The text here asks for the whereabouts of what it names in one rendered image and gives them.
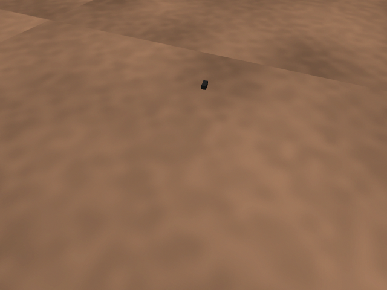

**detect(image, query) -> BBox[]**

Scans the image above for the small box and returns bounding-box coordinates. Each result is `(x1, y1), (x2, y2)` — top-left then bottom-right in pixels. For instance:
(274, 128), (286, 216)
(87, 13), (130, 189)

(201, 80), (208, 89)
